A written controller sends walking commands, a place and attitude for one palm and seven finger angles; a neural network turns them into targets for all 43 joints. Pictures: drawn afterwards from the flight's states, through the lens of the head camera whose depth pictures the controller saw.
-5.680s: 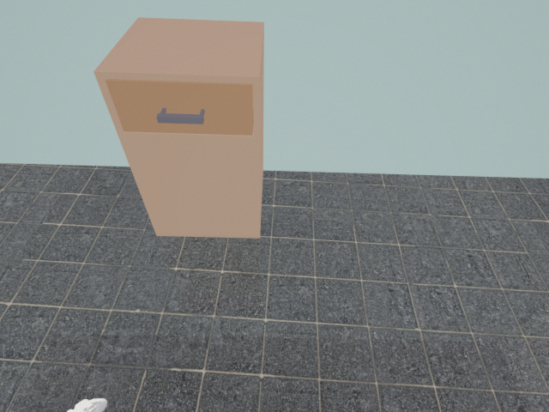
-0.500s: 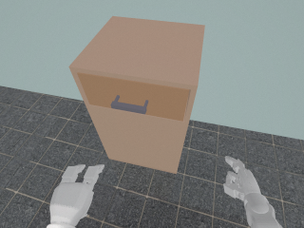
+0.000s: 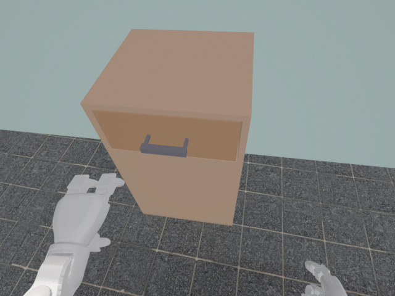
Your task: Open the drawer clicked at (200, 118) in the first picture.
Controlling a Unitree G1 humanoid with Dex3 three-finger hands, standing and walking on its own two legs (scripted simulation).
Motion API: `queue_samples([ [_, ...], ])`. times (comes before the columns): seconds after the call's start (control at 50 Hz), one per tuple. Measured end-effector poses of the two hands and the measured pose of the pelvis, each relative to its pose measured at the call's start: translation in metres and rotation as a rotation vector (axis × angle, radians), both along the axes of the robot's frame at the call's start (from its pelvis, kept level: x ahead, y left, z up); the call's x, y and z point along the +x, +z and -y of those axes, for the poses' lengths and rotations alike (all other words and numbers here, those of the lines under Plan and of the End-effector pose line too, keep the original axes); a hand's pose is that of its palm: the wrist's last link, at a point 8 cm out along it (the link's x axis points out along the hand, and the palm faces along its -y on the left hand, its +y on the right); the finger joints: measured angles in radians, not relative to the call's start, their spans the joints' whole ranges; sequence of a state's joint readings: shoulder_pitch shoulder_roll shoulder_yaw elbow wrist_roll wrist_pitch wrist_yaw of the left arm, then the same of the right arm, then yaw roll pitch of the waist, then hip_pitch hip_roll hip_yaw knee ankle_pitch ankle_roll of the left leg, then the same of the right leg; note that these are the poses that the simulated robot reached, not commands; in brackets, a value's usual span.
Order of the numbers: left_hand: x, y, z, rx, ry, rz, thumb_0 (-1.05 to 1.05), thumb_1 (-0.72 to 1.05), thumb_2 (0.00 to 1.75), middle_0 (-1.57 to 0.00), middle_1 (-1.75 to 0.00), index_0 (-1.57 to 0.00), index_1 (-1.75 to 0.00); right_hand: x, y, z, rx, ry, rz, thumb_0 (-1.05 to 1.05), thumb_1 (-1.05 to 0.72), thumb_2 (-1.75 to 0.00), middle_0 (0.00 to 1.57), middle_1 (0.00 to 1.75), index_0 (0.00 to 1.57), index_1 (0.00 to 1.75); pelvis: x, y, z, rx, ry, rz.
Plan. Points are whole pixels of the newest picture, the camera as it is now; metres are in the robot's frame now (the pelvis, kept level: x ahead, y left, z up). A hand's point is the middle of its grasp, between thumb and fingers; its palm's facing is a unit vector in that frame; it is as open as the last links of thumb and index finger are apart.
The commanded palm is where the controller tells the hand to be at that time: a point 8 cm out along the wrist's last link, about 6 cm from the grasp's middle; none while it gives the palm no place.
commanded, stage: raise the hand with hooked fingers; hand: left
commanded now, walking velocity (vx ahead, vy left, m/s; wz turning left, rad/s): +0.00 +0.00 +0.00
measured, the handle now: (165, 145) +0.52 +0.16 -0.08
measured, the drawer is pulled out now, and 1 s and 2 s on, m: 0.00 0.00 0.00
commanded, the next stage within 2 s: move the hooked fingers above the handle in 0.86 s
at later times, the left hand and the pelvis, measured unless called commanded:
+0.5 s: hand (80, 178) +0.29 +0.25 +0.10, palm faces +0.04 -0.05 -1.00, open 13.8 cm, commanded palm +0.27 +0.25 +0.15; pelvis -0.01 +0.00 +0.02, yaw +2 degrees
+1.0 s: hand (86, 184) +0.28 +0.24 +0.09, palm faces +0.04 -0.07 -1.00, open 13.8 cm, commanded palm +0.27 +0.24 +0.14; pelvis -0.02 +0.00 +0.02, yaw +1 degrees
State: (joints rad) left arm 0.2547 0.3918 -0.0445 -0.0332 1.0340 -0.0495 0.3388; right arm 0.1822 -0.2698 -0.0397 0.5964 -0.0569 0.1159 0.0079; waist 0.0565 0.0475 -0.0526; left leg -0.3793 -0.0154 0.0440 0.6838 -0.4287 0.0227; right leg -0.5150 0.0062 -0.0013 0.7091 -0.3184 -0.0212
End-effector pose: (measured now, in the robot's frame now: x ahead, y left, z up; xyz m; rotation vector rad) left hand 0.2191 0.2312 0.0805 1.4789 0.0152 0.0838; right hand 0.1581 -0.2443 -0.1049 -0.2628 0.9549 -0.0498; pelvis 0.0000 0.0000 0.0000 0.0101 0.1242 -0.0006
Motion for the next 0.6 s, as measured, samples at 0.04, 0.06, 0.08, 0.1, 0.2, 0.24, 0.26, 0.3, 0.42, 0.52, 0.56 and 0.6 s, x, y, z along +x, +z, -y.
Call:
queue_samples([
  [0.04, 0.006, 0.006, -0.003, 0.0, 0.01, 0.014, 0.0, -0.16, 0.44, -0.3, -0.99, -0.3, -0.99, 0.004, 0.003, 0.001, -0.006, -0.008, 0.015, 0.01, -0.91, -0.9, 0.2, 0.3, 0.2, 0.3, 0.0, 0.001, -0.002, -0.001, 0.002, 0.006],
  [0.06, 0.009, 0.009, -0.005, -0.001, 0.012, 0.02, 0.0, -0.18, 0.43, -0.3, -1.0, -0.3, -1.0, 0.007, 0.006, 0.001, -0.006, -0.01, 0.025, 0.01, -0.91, -0.9, 0.2, 0.3, 0.2, 0.3, 0.0, 0.002, -0.003, -0.001, 0.002, 0.01],
  [0.08, 0.012, 0.012, -0.005, -0.003, 0.013, 0.024, 0.0, -0.21, 0.42, -0.3, -1.02, -0.3, -1.02, 0.011, 0.008, 0.0, -0.004, -0.011, 0.037, 0.01, -0.91, -0.9, 0.2, 0.3, 0.2, 0.3, 0.0, 0.003, -0.003, -0.001, 0.002, 0.015],
  [0.1, 0.015, 0.015, -0.005, -0.004, 0.012, 0.026, 0.0, -0.23, 0.41, -0.31, -1.03, -0.31, -1.03, 0.014, 0.011, -0.002, 0.0, -0.01, 0.05, 0.01, -0.91, -0.9, 0.2, 0.3, 0.2, 0.3, 0.0, 0.004, -0.004, -0.001, 0.002, 0.02],
  [0.2, 0.026, 0.032, -0.005, 0.001, -0.005, 0.028, 0.0, -0.34, 0.36, -0.31, -1.11, -0.31, -1.11, 0.032, 0.023, -0.019, 0.035, 0.015, 0.109, 0.01, -0.91, -0.9, 0.2, 0.3, 0.2, 0.3, -0.001, 0.009, -0.006, -0.002, 0.003, 0.047],
  [0.24, 0.028, 0.038, -0.007, 0.006, -0.007, 0.025, 0.0, -0.38, 0.35, -0.32, -1.13, -0.32, -1.13, 0.038, 0.027, -0.028, 0.051, 0.031, 0.124, 0.01, -0.91, -0.9, 0.2, 0.3, 0.2, 0.3, -0.001, 0.01, -0.006, -0.003, 0.005, 0.057],
  [0.26, 0.03, 0.041, -0.008, 0.01, -0.007, 0.022, 0.0, -0.4, 0.34, -0.32, -1.14, -0.32, -1.14, 0.04, 0.029, -0.032, 0.058, 0.039, 0.129, 0.01, -0.91, -0.9, 0.2, 0.3, 0.2, 0.3, -0.002, 0.011, -0.006, -0.003, 0.007, 0.062],
  [0.3, 0.033, 0.046, -0.01, 0.018, -0.005, 0.014, 0.0, -0.43, 0.33, -0.32, -1.16, -0.32, -1.16, 0.043, 0.031, -0.039, 0.071, 0.056, 0.134, 0.01, -0.91, -0.9, 0.2, 0.3, 0.2, 0.3, -0.003, 0.013, -0.005, -0.004, 0.011, 0.07],
  [0.42, 0.042, 0.063, -0.018, 0.036, -0.011, 0.001, 0.0, -0.47, 0.31, -0.32, -1.19, -0.32, -1.19, 0.042, 0.031, -0.051, 0.092, 0.084, 0.117, 0.01, -0.91, -0.9, 0.2, 0.3, 0.2, 0.3, -0.005, 0.016, -0.005, -0.006, 0.024, 0.085],
  [0.52, 0.051, 0.075, -0.022, 0.042, -0.029, -0.008, -0.01, -0.48, 0.3, -0.32, -1.2, -0.32, -1.2, 0.03, 0.026, -0.048, 0.087, 0.074, 0.08, 0.01, -0.91, -0.9, 0.2, 0.3, 0.2, 0.3, -0.007, 0.019, -0.004, -0.006, 0.028, 0.089],
  [0.56, 0.053, 0.076, -0.023, 0.033, -0.033, -0.018, -0.01, -0.48, 0.3, -0.32, -1.2, -0.32, -1.2, 0.023, 0.024, -0.043, 0.086, 0.062, 0.064, 0.01, -0.91, -0.9, 0.2, 0.3, 0.2, 0.3, -0.008, 0.019, -0.004, -0.006, 0.026, 0.087],
  [0.6, 0.053, 0.074, -0.022, 0.022, -0.043, -0.034, -0.01, -0.49, 0.3, -0.32, -1.2, -0.32, -1.2, 0.016, 0.023, -0.038, 0.08, 0.049, 0.048, 0.01, -0.91, -0.9, 0.2, 0.3, 0.2, 0.3, -0.009, 0.02, -0.004, -0.005, 0.022, 0.083],
])
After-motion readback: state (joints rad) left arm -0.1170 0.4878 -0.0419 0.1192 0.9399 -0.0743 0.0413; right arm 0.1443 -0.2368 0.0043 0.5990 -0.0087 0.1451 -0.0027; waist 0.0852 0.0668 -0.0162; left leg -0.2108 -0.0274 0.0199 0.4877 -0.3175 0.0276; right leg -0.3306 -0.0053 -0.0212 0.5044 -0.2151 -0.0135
